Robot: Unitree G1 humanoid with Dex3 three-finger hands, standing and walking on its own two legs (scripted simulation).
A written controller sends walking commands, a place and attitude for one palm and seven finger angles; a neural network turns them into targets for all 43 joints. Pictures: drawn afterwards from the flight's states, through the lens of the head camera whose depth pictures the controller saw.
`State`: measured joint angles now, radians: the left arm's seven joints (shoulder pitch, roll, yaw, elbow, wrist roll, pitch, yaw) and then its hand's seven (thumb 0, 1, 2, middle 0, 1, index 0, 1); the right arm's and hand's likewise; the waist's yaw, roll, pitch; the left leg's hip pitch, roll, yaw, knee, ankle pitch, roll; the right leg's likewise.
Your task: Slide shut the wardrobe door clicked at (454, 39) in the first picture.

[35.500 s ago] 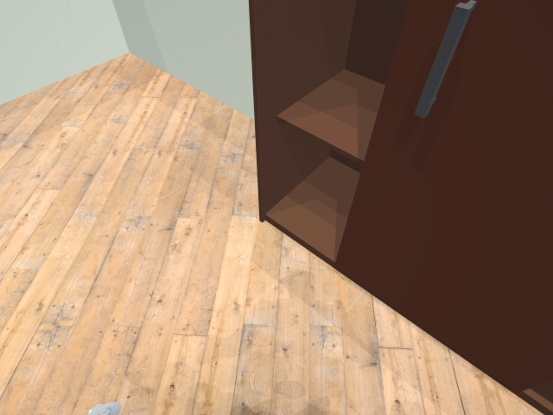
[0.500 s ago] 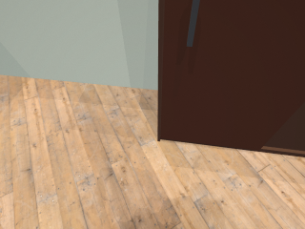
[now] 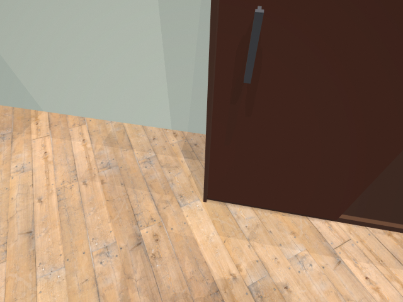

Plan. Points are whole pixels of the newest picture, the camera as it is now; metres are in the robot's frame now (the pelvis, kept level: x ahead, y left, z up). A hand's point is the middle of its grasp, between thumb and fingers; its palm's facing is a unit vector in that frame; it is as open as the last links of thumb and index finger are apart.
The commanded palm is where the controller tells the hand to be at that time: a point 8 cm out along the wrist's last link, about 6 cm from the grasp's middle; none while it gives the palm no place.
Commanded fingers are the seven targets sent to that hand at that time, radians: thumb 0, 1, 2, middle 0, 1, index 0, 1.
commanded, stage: let the arm hang, fingers relaxed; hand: right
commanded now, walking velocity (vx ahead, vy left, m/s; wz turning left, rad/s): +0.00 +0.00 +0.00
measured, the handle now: (253, 46) +0.73 -0.08 +0.17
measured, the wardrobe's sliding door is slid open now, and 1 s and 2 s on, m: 0.00 0.00 0.00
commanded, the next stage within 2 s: look to check the result in 0.22 s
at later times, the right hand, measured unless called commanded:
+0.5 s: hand out of the picture +0.01 -0.19 -0.18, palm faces -0.01 +0.98 -0.19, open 7.4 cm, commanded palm none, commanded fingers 0.00 -0.90 -0.90 0.20 0.30 0.20 0.30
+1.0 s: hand out of the picture +0.03 -0.19 -0.18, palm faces -0.02 +0.98 -0.19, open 7.4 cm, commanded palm none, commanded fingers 0.00 -0.90 -0.90 0.20 0.30 0.20 0.30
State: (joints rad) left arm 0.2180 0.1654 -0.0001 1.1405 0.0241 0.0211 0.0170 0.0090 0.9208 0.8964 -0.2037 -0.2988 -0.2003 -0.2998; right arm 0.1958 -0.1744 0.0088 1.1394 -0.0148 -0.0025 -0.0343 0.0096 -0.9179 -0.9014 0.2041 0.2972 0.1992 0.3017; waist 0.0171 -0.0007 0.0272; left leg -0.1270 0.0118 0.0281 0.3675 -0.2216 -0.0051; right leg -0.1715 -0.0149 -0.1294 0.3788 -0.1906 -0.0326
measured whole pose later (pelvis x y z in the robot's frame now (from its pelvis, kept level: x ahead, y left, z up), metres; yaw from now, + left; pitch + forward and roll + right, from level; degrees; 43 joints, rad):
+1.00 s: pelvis +0.01 -0.02 +0.00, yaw +0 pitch -1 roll +0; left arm 0.21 0.16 0.00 1.15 0.02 0.01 0.02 0.00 0.91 0.90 -0.20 -0.30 -0.20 -0.30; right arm 0.22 -0.17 0.01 1.16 -0.02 0.00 -0.03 0.01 -0.90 -0.90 0.20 0.30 0.20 0.30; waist 0.02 0.01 0.05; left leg -0.11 0.04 0.01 0.35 -0.23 -0.03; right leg -0.15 0.01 -0.14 0.36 -0.20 -0.06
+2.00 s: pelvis +0.01 -0.01 +0.00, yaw +0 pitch -1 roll +0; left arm 0.14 0.25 0.01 1.15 0.02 0.00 0.01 0.01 0.91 0.90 -0.20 -0.30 -0.20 -0.30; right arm 0.16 -0.26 0.00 1.15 -0.02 -0.02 -0.02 0.01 -0.90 -0.90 0.20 0.30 0.20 0.30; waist 0.01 0.01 0.06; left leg -0.08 0.02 0.02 0.30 -0.20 -0.02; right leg -0.12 0.00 -0.13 0.31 -0.18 -0.04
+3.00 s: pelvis +0.03 +0.01 +0.01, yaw +0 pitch -1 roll +0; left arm 0.08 0.33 0.00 1.13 0.02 0.00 0.00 0.01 0.91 0.90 -0.21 -0.30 -0.20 -0.30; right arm 0.09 -0.33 0.00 1.14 -0.02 -0.02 -0.01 0.01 -0.90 -0.90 0.21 0.30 0.20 0.30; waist 0.02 0.00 0.06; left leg -0.04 0.00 0.03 0.24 -0.20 0.01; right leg -0.08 -0.02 -0.12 0.26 -0.16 -0.01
